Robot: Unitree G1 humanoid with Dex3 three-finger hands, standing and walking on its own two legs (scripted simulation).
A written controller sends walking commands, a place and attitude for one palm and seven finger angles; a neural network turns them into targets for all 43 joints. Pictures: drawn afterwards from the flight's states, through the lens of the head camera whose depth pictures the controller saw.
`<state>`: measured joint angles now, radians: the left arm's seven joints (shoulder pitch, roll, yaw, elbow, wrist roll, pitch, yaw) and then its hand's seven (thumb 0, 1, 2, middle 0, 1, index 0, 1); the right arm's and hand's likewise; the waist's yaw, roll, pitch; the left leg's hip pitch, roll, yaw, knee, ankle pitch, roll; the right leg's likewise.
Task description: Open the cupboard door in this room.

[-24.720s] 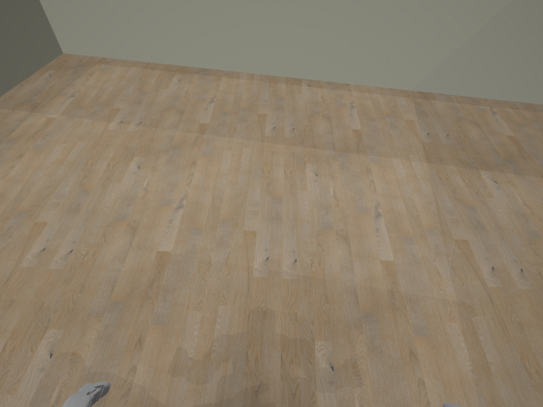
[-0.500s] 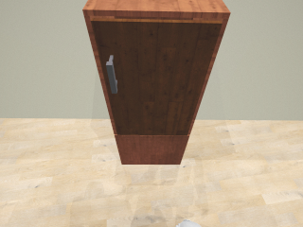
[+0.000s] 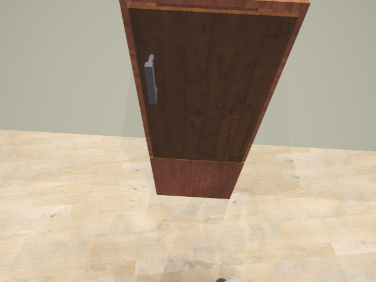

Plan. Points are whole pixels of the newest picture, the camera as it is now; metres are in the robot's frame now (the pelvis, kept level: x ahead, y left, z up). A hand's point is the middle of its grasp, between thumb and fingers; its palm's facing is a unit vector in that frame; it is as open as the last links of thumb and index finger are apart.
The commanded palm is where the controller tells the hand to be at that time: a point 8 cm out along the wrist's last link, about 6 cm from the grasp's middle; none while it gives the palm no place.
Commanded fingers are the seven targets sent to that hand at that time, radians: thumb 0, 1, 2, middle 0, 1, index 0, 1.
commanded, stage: come to a stop and stand still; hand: left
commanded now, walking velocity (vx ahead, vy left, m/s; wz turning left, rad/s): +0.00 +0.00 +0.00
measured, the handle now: (152, 80) +0.58 +0.15 +0.09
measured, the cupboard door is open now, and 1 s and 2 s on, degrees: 0 0 0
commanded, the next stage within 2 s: look again from close up in 0.78 s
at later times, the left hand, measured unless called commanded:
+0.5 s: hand out of the picture -0.04 +0.20 -0.16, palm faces +0.00 -0.98 -0.20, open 7.4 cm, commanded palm none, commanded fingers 0.00 0.90 0.90 -0.20 -0.30 -0.20 -0.30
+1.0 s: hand out of the picture -0.06 +0.19 -0.16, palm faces +0.00 -0.98 -0.20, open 7.4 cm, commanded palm none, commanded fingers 0.00 0.90 0.90 -0.20 -0.30 -0.20 -0.30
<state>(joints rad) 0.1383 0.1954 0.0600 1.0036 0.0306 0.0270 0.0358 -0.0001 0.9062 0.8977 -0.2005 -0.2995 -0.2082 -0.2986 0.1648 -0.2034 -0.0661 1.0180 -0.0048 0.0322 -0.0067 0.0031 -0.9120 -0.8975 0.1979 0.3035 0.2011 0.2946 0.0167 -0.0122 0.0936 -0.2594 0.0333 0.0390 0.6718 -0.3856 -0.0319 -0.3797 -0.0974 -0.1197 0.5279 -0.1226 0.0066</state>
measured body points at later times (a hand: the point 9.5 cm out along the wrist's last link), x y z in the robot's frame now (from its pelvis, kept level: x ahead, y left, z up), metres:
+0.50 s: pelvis -0.04 +0.03 +0.01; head -0.03 +0.02 +0.46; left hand -0.04 +0.25 -0.14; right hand -0.03 -0.20 -0.15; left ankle -0.02 +0.13 -0.73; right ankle -0.08 -0.08 -0.73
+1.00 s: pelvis -0.06 +0.02 +0.01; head -0.04 +0.02 +0.46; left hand -0.06 +0.24 -0.15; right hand -0.07 -0.20 -0.15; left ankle -0.02 +0.13 -0.73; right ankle -0.08 -0.08 -0.73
